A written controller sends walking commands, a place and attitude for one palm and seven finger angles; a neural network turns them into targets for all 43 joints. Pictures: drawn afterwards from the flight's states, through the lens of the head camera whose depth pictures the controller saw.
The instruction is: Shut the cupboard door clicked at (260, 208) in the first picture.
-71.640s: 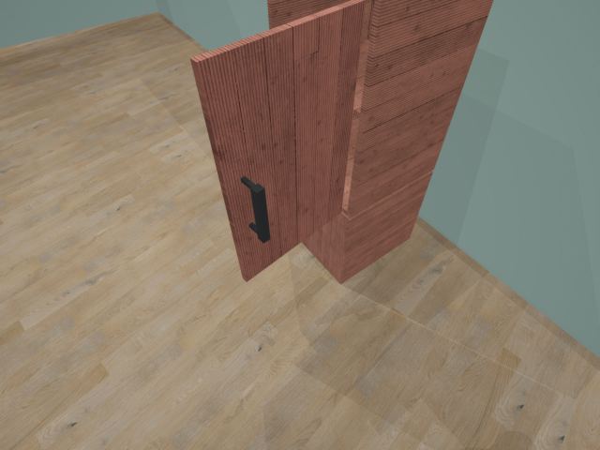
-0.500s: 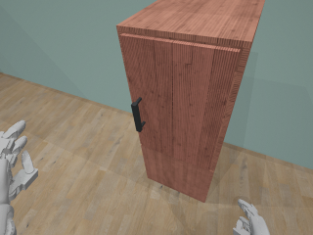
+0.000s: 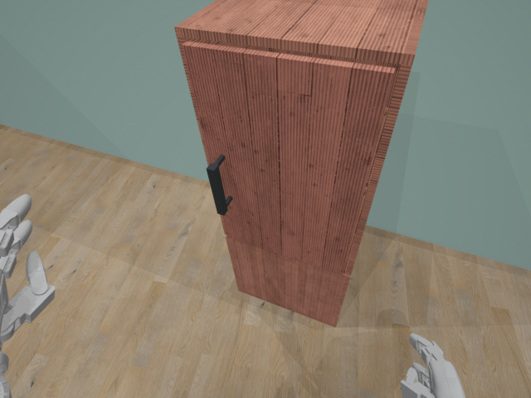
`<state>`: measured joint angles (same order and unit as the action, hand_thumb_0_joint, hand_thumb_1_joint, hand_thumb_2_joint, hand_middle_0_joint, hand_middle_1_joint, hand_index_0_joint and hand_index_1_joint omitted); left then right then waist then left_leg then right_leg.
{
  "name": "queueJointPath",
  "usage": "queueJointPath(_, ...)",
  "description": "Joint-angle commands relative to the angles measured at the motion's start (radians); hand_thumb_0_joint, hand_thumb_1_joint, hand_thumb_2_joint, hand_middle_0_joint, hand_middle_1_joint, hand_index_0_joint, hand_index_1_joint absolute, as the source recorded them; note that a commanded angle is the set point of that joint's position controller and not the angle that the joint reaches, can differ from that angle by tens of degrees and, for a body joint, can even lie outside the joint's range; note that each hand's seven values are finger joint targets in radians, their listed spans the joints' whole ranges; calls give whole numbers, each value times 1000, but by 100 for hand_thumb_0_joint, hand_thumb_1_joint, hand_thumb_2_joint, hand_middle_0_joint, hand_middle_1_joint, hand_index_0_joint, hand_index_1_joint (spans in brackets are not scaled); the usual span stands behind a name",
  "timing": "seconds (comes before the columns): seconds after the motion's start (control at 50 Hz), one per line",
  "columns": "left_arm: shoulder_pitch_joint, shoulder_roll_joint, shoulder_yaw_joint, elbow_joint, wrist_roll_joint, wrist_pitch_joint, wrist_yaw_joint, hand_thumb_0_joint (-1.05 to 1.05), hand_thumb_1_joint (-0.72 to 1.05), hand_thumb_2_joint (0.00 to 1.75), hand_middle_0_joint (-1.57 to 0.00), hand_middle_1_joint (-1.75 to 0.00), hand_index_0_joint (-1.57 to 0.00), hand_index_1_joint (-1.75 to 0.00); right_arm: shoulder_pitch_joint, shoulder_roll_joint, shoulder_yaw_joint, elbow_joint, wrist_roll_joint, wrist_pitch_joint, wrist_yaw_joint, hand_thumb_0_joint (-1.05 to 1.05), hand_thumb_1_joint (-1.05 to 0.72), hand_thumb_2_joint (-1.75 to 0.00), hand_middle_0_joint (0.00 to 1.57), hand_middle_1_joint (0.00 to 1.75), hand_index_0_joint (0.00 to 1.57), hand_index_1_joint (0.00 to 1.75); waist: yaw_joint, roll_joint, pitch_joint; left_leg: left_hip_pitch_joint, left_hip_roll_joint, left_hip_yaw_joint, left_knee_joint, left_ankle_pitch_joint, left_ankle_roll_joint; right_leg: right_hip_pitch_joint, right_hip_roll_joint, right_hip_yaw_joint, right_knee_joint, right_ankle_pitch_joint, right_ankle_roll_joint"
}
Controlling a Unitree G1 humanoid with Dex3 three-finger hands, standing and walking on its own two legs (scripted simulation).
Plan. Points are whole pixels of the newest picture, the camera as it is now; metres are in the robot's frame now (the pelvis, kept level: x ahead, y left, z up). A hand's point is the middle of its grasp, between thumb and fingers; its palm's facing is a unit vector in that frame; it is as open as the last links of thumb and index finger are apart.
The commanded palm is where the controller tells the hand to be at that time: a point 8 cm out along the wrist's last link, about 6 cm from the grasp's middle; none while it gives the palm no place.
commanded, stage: step back with the hand held close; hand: left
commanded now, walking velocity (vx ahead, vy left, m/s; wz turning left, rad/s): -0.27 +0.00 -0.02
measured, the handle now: (221, 185) +0.60 +0.16 -0.08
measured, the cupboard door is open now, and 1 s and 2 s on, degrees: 0 0 0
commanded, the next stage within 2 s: stop stepping back and stand still in 0.88 s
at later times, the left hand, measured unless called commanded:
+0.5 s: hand out of the picture +0.10 +0.30 +0.15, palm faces +0.45 -0.77 -0.46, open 7.4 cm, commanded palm +0.03 +0.33 +0.18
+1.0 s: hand out of the picture -0.05 +0.30 +0.17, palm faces +0.55 -0.70 -0.45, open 7.4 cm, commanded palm -0.13 +0.33 +0.18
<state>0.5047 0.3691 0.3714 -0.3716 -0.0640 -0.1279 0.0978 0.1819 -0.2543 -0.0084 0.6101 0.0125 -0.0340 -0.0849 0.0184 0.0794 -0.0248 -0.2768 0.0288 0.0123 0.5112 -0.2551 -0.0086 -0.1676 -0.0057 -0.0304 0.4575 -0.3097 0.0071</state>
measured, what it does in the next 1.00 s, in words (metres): walks backwards: right foot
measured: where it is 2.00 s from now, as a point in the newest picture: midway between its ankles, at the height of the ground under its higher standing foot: outside the picture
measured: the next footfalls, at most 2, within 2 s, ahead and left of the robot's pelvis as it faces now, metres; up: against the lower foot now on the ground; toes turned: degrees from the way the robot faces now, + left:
right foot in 1.00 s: -0.22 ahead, -0.10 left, +0.00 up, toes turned +8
left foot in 1.20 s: -0.18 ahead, +0.15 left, +0.00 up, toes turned +8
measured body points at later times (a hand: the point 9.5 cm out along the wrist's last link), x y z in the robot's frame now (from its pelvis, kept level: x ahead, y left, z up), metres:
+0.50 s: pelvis -0.09 +0.02 -0.01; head -0.09 +0.03 +0.44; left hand +0.07 +0.33 +0.17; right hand +0.08 -0.22 -0.08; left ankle +0.00 +0.12 -0.74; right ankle -0.05 -0.12 -0.74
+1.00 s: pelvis -0.22 +0.01 -0.03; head -0.20 +0.04 +0.41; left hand -0.08 +0.34 +0.20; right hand +0.00 -0.19 -0.10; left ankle -0.02 +0.14 -0.73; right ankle -0.26 -0.11 -0.74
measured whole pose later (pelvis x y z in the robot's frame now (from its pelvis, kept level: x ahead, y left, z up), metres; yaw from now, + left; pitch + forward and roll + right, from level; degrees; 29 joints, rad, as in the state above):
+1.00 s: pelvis -0.22 +0.01 -0.03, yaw +9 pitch +2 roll -3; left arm 0.49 0.51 0.51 -0.57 -0.08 -0.26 0.14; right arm 0.18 -0.16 -0.02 0.59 0.00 -0.13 -0.05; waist -0.01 -0.01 0.01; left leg -0.64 0.12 0.19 0.54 -0.02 0.05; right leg -0.27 0.06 -0.05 0.74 -0.52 -0.03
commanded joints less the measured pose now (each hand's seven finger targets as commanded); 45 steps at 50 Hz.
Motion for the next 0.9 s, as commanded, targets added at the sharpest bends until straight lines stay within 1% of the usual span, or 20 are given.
queueJointPath(0.0,-9,257,185,-300,-7,-75,43,0,90,90,-20,-30,-20,-30,-99,-93,-33,-199,3,-17,-14,0,-90,-90,20,30,20,30,-7,-3,-211,149,27,6,-9,554,38,31,-54,6,30,591,2)
queueJointPath(0.04,10,290,223,-303,-9,-68,49,0,90,90,-20,-30,-20,-30,-100,-99,-38,-206,0,-4,-18,0,-90,-90,20,30,20,30,-2,-2,-223,145,35,0,-10,586,36,33,-40,7,43,592,4)
queueJointPath(0.08,28,262,203,-284,-12,-63,52,0,90,90,-20,-30,-20,-30,-87,-96,-38,-215,5,8,-17,0,-90,-90,20,30,20,30,-10,-20,-206,114,46,-8,-21,579,33,32,-34,5,52,556,5)
queueJointPath(0.16,59,241,192,-234,-15,-65,54,0,90,90,-20,-30,-20,-30,-81,-104,-40,-216,5,14,-17,0,-90,-90,20,30,20,30,-12,-4,-165,29,58,-20,-68,444,31,25,-23,3,46,435,10)
queueJointPath(0.22,46,233,177,-216,-13,-75,56,0,90,90,-20,-30,-20,-30,-84,-111,-39,-215,7,7,-16,0,-90,-90,20,30,20,30,-12,-9,-120,-65,70,-36,-115,227,43,18,-10,16,31,291,17)
queueJointPath(0.3,9,224,168,-217,3,-108,60,0,90,90,-20,-30,-20,-30,-87,-116,-33,-219,10,-15,-16,0,-90,-90,20,30,20,30,-18,-15,-43,-284,73,-68,-191,-210,69,75,3,36,27,114,20)
queueJointPath(0.34,-25,261,199,-243,19,-132,64,0,90,90,-20,-30,-20,-30,-97,-129,-37,-220,3,-31,-21,0,-90,-90,20,30,20,30,-17,19,-22,-383,79,-94,-219,-347,86,116,21,45,37,39,24)
queueJointPath(0.4,-65,230,178,-274,36,-161,68,0,90,90,-20,-30,-20,-30,-76,-124,-33,-220,1,-57,-20,0,-90,-90,20,30,20,30,-21,63,-27,-472,99,-122,-238,-450,100,164,40,37,102,-18,24)
queueJointPath(0.44,-84,269,215,-308,45,-178,72,0,90,90,-20,-30,-20,-30,-77,-132,-39,-214,-5,-77,-23,0,-90,-90,20,30,20,30,-16,112,-43,-512,118,-149,-265,-499,112,203,68,34,162,18,27)
queueJointPath(0.5,-40,256,220,-344,43,-197,73,0,90,90,-20,-30,-20,-30,-64,-114,-39,-213,-7,-104,-14,0,-90,-90,20,30,20,30,-12,163,-83,-511,126,-145,-234,-473,115,219,75,48,221,105,17)
queueJointPath(0.54,15,299,269,-351,39,-209,74,0,90,90,-20,-30,-20,-30,-46,-115,-50,-209,-9,-115,-7,0,-90,-90,20,30,20,30,-12,110,-109,-465,86,-90,-134,-458,98,155,52,115,161,69,-3)
queueJointPath(0.6,18,269,231,-358,10,-213,78,0,90,90,-20,-30,-20,-30,-15,-79,-49,-176,-12,-120,10,0,-90,-90,20,30,20,30,-30,-120,-83,-181,-15,17,158,-246,12,-226,-131,344,-110,-119,-90)
queueJointPath(0.64,-40,265,204,-332,6,-199,95,0,90,90,-20,-30,-20,-30,-4,-82,-55,-131,-24,-113,15,0,-90,-90,20,30,20,30,-43,-182,-61,-18,-32,31,275,-157,-13,-407,-210,387,-209,-167,-124)
queueJointPath(0.68,-112,242,158,-290,13,-188,101,0,90,90,-20,-30,-20,-30,-8,-75,-44,-120,-20,-110,8,0,-90,-90,20,30,20,30,-55,-205,-15,8,-22,14,188,-118,1,-450,-154,283,-175,-157,-78)
queueJointPath(0.72,-165,237,141,-238,11,-186,98,0,90,90,-20,-30,-20,-30,-20,-92,-43,-123,-10,-116,-6,0,-90,-90,20,30,20,30,-53,-137,53,-54,27,-53,9,-224,32,-457,-44,185,-114,-246,-21)
queueJointPath(0.74,-183,242,145,-214,12,-188,98,0,90,90,-20,-30,-20,-30,-35,-107,-46,-130,-5,-120,-16,0,-90,-90,20,30,20,30,-48,-65,84,-163,76,-112,-93,-328,49,-390,-1,145,-58,-266,-3)
queueJointPath(0.78,-159,213,165,-181,31,-198,92,0,90,90,-20,-30,-20,-30,-52,-119,-45,-145,0,-126,-21,0,-90,-90,20,30,20,30,-28,114,27,-493,242,-265,-316,-623,123,-50,103,57,332,-117,28)
queueJointPath(0.8,-170,221,177,-199,33,-202,82,0,90,90,-20,-30,-20,-30,-67,-116,-54,-152,-4,-125,-20,0,-90,-90,20,30,20,30,-14,161,-15,-580,305,-311,-372,-635,147,57,130,27,512,-69,31)
queueJointPath(0.84,-183,299,236,-326,11,-215,69,0,90,90,-20,-30,-20,-30,-77,-84,-72,-155,-15,-129,-5,0,-90,-90,20,30,20,30,1,130,-142,-364,298,-236,-320,-388,121,-35,114,27,585,-156,12)
queueJointPath(0.88,-69,297,252,-398,-11,-210,69,0,90,90,-20,-30,-20,-30,-116,-69,-77,-174,-5,-149,21,0,-90,-90,20,30,20,30,21,129,-218,-159,268,-110,-244,-236,91,-106,81,-4,478,-220,-11)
